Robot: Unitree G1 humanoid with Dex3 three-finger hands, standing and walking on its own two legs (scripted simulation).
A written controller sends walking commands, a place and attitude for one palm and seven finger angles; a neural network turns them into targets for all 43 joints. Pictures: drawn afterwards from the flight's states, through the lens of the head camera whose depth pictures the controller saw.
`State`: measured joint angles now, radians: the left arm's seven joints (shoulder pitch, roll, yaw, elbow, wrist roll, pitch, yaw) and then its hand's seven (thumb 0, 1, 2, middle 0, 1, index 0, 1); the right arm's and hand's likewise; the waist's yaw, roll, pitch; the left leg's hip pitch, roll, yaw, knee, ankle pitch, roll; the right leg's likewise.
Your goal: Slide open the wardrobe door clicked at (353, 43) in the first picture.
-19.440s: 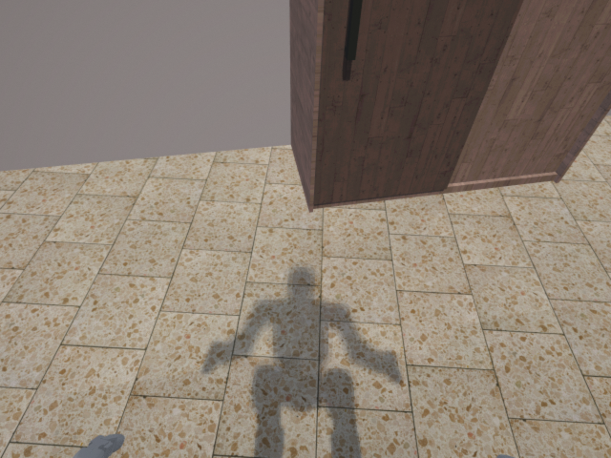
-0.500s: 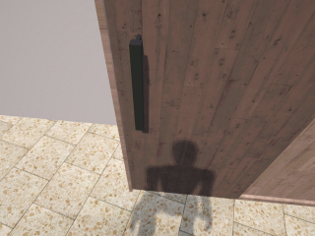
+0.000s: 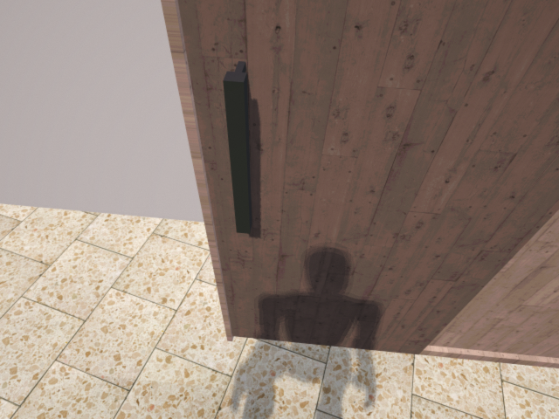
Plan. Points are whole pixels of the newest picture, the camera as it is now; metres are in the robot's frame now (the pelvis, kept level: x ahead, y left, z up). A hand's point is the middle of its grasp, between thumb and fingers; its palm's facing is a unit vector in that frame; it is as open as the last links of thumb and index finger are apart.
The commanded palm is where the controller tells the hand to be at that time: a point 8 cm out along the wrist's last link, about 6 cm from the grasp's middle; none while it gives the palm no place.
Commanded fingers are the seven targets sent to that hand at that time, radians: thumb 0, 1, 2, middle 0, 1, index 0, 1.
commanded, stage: raise the hand with hooked fingers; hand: left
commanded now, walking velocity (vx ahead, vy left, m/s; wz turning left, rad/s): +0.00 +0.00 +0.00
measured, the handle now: (242, 159) +0.48 +0.10 +0.12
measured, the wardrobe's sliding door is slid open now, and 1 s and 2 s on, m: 0.00 0.00 0.00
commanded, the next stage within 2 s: none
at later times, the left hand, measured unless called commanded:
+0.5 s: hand (171, 389) +0.17 +0.16 -0.04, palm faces -0.03 -1.00 +0.02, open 8.5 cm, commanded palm +0.14 +0.24 -0.02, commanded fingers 0.00 0.39 0.68 -0.24 -0.63 -0.24 -0.63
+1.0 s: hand (110, 318) +0.22 +0.24 +0.06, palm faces +0.06 -1.00 -0.06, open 11.6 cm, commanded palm +0.19 +0.28 +0.05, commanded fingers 0.00 -0.20 0.43 -0.28 -1.00 -0.28 -1.00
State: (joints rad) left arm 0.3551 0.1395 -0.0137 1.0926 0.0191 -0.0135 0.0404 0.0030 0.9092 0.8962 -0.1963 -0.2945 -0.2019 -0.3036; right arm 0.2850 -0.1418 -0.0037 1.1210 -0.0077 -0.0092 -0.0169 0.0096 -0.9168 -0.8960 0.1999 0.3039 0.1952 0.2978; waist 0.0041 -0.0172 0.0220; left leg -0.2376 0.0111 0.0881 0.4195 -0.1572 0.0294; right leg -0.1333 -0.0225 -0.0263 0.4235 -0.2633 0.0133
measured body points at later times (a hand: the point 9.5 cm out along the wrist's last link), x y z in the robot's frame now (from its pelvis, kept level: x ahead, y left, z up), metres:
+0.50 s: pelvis -0.01 -0.02 -0.05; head +0.01 -0.01 +0.40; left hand +0.17 +0.22 -0.04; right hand +0.21 -0.27 -0.08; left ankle +0.05 +0.10 -0.74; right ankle -0.02 -0.13 -0.74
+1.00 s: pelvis +0.01 -0.01 -0.04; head +0.04 -0.01 +0.41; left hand +0.21 +0.29 +0.06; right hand +0.16 -0.25 -0.12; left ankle +0.05 +0.10 -0.74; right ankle -0.02 -0.13 -0.74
